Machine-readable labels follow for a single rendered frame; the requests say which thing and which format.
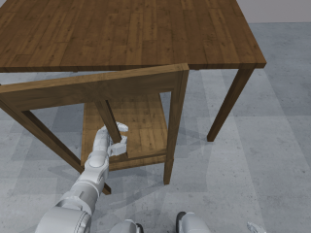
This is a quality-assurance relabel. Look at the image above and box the left robot upper arm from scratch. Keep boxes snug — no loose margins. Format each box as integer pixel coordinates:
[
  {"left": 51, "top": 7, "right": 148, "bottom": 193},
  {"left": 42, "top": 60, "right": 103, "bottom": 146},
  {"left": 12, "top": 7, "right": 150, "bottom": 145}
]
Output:
[{"left": 37, "top": 206, "right": 92, "bottom": 233}]

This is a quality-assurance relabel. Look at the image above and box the left robot forearm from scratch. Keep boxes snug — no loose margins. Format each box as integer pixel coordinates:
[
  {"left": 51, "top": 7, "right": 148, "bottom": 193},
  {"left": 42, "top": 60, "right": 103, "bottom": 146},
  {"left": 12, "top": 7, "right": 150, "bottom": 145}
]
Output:
[{"left": 34, "top": 150, "right": 110, "bottom": 233}]

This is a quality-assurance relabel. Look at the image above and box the chair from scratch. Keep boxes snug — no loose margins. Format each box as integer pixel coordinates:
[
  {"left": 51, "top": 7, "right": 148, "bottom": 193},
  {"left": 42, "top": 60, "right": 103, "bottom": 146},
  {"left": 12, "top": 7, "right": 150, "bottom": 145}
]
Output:
[{"left": 0, "top": 63, "right": 190, "bottom": 195}]

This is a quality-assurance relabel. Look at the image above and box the robot right foot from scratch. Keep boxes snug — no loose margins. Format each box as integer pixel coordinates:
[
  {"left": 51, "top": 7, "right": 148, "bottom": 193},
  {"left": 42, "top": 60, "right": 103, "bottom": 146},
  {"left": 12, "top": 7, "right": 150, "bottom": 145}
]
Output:
[{"left": 176, "top": 212, "right": 186, "bottom": 233}]

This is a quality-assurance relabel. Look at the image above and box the robot right hand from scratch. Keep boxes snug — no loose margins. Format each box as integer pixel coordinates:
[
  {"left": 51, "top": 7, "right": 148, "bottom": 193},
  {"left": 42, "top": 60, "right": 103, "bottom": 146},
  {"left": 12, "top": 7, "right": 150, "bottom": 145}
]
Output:
[{"left": 247, "top": 221, "right": 266, "bottom": 233}]

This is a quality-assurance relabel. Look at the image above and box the table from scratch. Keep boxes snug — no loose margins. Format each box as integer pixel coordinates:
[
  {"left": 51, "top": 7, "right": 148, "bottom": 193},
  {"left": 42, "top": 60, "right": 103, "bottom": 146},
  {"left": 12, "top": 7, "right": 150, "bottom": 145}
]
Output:
[{"left": 0, "top": 0, "right": 267, "bottom": 142}]

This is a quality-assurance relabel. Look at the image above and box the robot left hand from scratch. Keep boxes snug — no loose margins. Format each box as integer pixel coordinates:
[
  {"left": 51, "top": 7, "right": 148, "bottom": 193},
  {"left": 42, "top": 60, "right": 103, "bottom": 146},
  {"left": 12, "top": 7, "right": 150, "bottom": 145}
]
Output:
[{"left": 92, "top": 122, "right": 128, "bottom": 157}]

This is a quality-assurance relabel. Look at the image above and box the left robot shin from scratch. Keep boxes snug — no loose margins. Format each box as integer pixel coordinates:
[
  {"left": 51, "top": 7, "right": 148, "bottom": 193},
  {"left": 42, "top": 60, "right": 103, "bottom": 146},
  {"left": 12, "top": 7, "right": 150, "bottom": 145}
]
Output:
[{"left": 124, "top": 219, "right": 136, "bottom": 225}]

